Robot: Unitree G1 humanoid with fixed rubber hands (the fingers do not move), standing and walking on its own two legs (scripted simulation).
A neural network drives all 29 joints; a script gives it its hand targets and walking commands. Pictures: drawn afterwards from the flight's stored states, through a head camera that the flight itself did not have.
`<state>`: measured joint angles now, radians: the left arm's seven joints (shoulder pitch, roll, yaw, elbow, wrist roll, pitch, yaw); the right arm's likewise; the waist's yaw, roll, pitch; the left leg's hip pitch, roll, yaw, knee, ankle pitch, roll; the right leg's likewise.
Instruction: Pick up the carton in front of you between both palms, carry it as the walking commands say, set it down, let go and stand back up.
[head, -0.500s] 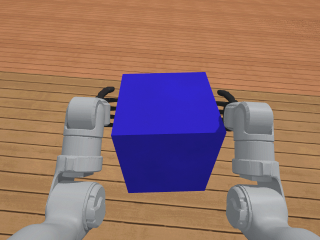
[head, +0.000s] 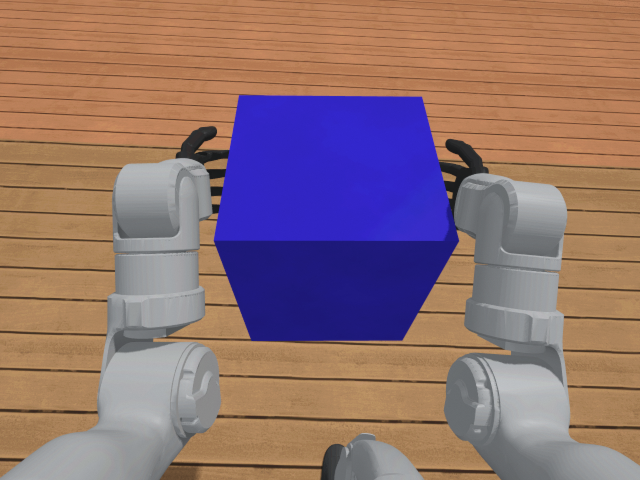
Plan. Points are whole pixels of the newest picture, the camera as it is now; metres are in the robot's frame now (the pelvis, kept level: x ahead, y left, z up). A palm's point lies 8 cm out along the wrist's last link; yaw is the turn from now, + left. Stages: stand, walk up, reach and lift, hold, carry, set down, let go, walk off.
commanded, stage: carry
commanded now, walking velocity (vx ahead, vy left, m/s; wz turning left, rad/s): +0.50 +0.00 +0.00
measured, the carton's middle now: (328, 230) +0.39 -0.02 +0.09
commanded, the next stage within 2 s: none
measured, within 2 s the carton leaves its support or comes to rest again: neither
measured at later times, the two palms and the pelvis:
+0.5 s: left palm (218, 0) +0.73 +0.14 +0.23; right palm (414, 16) +0.71 -0.15 +0.22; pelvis +0.34 +0.02 +0.06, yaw -1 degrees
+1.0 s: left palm out of the picture +1.01 +0.14 +0.25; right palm out of the picture +1.04 -0.16 +0.25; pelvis +0.65 -0.04 +0.11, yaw +0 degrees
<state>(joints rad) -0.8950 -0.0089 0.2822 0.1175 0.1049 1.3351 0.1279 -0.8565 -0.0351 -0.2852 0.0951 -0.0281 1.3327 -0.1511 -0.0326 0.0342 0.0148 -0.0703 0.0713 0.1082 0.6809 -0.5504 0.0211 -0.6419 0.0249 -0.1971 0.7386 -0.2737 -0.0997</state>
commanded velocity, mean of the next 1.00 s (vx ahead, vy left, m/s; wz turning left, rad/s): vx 0.50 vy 0.00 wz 0.00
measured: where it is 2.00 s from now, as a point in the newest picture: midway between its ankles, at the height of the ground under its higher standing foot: (311, 164)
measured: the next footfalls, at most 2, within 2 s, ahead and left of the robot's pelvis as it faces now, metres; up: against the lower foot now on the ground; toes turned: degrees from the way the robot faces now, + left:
left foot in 0.42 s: +0.48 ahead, +0.09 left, +0.07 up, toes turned +5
right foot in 0.84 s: +0.75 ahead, -0.12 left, +0.11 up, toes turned -7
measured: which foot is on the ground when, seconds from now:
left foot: down 0.00-0.00, up 0.02-0.40, down 0.42-0.84, up 0.86-1.00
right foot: down 0.00-0.44, up 0.46-0.82, down 0.84-1.00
